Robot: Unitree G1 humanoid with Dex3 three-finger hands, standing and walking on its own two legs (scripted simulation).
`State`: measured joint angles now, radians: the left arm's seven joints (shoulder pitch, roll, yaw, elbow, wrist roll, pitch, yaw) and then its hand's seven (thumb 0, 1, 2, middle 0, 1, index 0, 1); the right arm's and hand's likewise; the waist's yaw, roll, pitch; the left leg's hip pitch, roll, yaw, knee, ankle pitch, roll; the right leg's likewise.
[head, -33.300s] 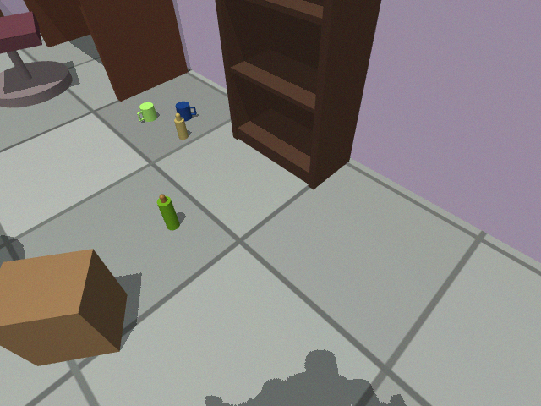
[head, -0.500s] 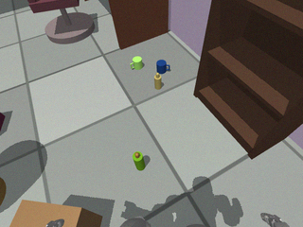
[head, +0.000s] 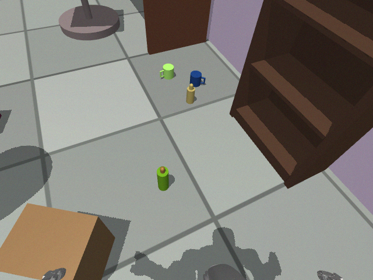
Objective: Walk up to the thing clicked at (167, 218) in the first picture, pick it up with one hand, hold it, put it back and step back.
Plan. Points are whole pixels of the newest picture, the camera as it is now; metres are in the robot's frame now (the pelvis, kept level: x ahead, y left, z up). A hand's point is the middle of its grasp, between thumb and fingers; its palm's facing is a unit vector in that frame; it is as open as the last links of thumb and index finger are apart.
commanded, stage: step back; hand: left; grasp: from the side
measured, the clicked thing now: (163, 177) +0.66 +0.13 -0.66
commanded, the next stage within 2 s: none
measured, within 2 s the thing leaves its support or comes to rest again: neither
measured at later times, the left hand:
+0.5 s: hand out of the picture -0.04 +0.22 -0.14, palm faces +0.01 -0.90 -0.44, open 7.4 cm
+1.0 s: hand out of the picture -0.28 +0.17 -0.15, palm faces -0.01 -0.90 -0.43, open 7.4 cm
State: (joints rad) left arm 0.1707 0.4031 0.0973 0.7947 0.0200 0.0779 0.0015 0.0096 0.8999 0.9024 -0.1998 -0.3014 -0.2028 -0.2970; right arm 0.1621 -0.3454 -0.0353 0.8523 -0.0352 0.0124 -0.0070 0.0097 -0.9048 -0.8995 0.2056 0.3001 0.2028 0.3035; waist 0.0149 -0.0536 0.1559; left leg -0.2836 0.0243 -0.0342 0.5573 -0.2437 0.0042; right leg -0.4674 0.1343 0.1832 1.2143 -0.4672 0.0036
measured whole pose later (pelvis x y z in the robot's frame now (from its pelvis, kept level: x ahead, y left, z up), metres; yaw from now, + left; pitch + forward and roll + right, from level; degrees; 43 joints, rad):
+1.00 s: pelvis -0.34 -0.10 -0.01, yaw -2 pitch -3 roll +1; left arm 0.23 0.36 0.06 0.89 0.04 0.03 0.01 0.01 0.90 0.90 -0.20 -0.30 -0.21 -0.30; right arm 0.10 -0.41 -0.06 0.83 -0.01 0.08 -0.01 0.01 -0.91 -0.90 0.20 0.30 0.20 0.30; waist 0.05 0.03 0.14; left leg -0.52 -0.06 -0.13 1.01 -0.47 0.00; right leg -0.27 0.01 0.05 0.68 -0.37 -0.02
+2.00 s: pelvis -0.36 -0.07 -0.01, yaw +5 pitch -2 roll -1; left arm 0.17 0.39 0.04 1.01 0.01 -0.02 0.01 0.01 0.90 0.90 -0.20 -0.30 -0.20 -0.30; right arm 0.11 -0.32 -0.02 1.01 -0.02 0.00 0.01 0.01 -0.91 -0.90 0.20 0.30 0.20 0.30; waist 0.03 -0.01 0.08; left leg -0.30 0.03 0.01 0.62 -0.29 0.00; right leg -0.22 -0.02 -0.01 0.59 -0.33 0.01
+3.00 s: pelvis -0.36 -0.08 +0.01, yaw +5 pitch -2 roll +0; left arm 0.12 0.35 0.00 1.15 0.01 -0.01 -0.01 0.01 0.90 0.90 -0.20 -0.30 -0.20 -0.30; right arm 0.11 -0.35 0.00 1.15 -0.01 -0.01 0.02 0.01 -0.91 -0.90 0.20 0.30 0.20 0.30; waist -0.01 0.01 0.05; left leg -0.17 0.03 0.01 0.34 -0.14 -0.02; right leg -0.10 -0.01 -0.02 0.33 -0.20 0.01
